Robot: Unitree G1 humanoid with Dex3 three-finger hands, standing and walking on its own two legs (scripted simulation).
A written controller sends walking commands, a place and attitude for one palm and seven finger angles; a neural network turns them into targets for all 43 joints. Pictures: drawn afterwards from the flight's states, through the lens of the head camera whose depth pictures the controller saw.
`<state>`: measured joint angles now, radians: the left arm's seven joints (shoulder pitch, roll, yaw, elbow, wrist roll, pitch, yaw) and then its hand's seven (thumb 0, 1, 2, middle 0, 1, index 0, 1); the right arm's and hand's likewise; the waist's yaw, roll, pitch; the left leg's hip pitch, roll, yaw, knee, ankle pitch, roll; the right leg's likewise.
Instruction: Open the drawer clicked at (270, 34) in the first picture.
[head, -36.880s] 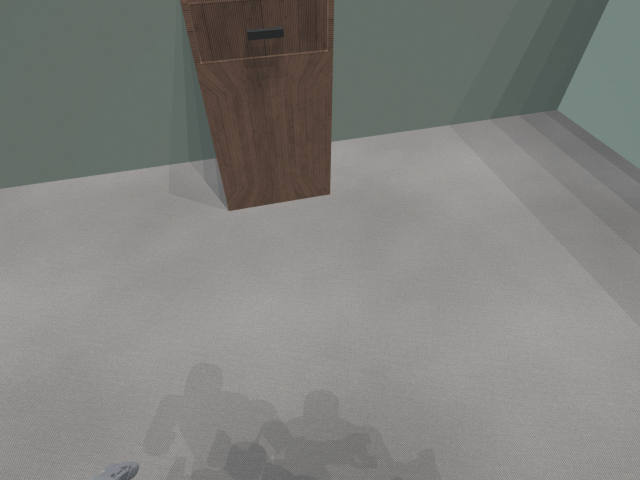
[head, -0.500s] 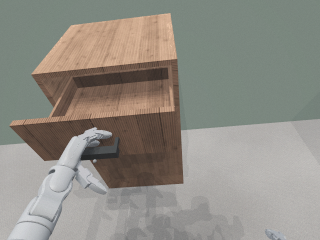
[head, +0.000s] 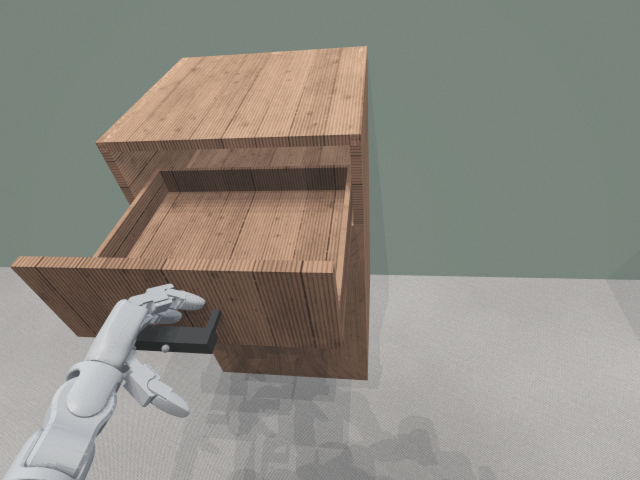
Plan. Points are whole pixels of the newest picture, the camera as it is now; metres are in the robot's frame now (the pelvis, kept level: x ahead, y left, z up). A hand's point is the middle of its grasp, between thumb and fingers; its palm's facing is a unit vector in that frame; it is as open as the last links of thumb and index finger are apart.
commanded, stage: relax the arm and regain balance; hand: left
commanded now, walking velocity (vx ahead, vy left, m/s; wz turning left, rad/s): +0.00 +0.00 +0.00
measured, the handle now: (176, 326) +0.33 +0.21 +0.03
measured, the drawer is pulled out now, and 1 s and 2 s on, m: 0.29 0.30 0.30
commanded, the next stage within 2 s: stand and wait in 0.02 s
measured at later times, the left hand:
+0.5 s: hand (172, 357) +0.26 +0.19 +0.06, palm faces +0.01 -0.78 -0.62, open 13.3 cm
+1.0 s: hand (169, 362) +0.25 +0.19 +0.06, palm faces -0.05 -0.81 -0.58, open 13.9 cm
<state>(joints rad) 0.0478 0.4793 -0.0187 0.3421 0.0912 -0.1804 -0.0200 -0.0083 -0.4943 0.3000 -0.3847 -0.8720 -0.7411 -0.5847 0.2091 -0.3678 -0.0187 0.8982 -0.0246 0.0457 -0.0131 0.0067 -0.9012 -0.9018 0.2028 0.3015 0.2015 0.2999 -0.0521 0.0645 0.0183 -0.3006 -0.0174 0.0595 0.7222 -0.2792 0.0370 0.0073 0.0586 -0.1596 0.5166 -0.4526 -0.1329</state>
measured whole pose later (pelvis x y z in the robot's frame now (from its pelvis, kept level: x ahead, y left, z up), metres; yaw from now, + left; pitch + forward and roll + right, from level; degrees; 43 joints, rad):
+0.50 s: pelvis -0.02 -0.05 +0.01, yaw +6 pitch -4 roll +3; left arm -0.04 0.47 0.00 0.46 0.08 -0.15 0.00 -0.01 -0.49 0.30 -0.21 -0.65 -0.67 -0.59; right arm 0.26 -0.42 -0.05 0.99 -0.02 0.04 -0.01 0.01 -0.90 -0.90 0.20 0.30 0.20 0.30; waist -0.08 0.07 0.04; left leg -0.25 0.02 -0.01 0.67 -0.36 0.01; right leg -0.16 0.02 -0.05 0.53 -0.30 -0.09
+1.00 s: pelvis -0.05 -0.02 +0.02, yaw +4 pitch -4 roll +1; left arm -0.15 0.44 -0.06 0.59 0.08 -0.13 -0.01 -0.01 -0.49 0.30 -0.12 -0.61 -0.59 -0.52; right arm 0.21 -0.37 0.00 1.08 -0.02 0.00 0.01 0.00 -0.90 -0.90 0.20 0.30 0.20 0.30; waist -0.09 0.06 -0.02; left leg -0.15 0.02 0.02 0.37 -0.15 -0.03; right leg -0.17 0.03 -0.02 0.45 -0.21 -0.05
